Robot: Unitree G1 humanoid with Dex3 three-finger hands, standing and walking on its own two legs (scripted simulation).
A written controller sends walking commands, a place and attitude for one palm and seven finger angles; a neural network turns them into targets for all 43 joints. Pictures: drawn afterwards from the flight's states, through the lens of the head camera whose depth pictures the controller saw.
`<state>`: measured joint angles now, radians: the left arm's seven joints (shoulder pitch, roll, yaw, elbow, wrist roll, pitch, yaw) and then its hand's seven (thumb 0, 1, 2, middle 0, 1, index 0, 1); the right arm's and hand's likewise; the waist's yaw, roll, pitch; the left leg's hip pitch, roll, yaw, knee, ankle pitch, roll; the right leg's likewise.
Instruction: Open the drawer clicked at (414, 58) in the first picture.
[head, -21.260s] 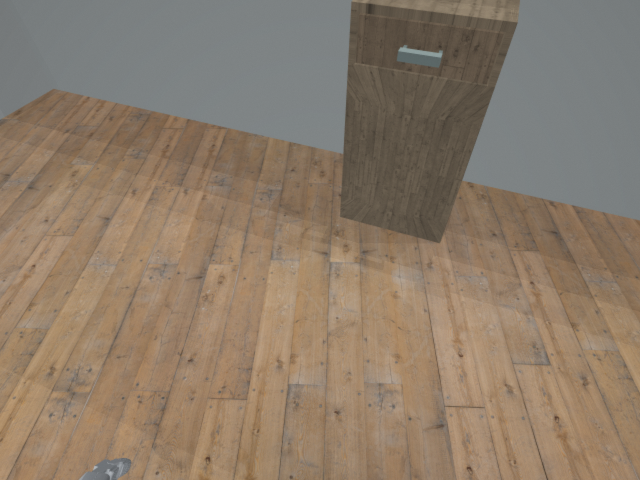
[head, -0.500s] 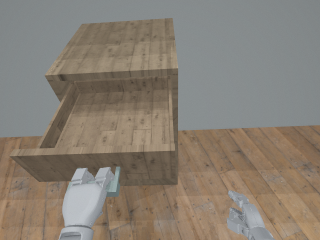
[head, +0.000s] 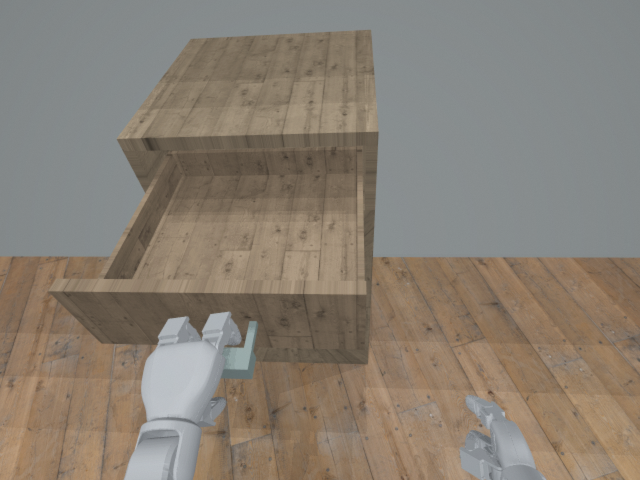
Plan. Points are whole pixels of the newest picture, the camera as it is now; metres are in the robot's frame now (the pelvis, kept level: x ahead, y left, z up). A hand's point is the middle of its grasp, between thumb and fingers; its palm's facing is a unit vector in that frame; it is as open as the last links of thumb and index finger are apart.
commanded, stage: open the thumb to release the handle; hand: left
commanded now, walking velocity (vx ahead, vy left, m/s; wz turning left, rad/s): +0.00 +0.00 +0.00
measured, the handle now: (210, 345) +0.27 +0.18 +0.02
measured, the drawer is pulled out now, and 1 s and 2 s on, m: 0.30 0.30 0.30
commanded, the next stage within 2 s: lift the hand off the handle in 0.12 s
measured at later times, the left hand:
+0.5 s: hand (210, 387) +0.22 +0.17 +0.00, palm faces +0.05 -0.13 -0.99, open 13.8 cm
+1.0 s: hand (202, 362) +0.23 +0.17 +0.06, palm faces +0.07 -0.16 -0.98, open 13.7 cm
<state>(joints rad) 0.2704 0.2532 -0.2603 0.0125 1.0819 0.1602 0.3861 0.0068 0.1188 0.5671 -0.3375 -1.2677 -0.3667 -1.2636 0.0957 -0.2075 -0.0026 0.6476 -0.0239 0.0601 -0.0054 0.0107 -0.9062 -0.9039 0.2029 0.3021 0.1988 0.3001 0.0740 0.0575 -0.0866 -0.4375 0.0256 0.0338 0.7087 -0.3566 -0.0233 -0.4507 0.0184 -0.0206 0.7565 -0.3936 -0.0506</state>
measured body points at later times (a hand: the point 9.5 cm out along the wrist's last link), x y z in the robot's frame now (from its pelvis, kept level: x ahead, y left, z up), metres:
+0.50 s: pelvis -0.01 +0.01 +0.00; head +0.00 -0.03 +0.45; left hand +0.22 +0.18 +0.06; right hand +0.21 -0.20 -0.11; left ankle +0.00 +0.14 -0.71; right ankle +0.00 -0.08 -0.71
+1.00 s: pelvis +0.00 +0.00 +0.01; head -0.01 -0.04 +0.46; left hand +0.22 +0.18 +0.12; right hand +0.22 -0.20 -0.08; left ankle +0.00 +0.14 -0.71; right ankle +0.00 -0.08 -0.71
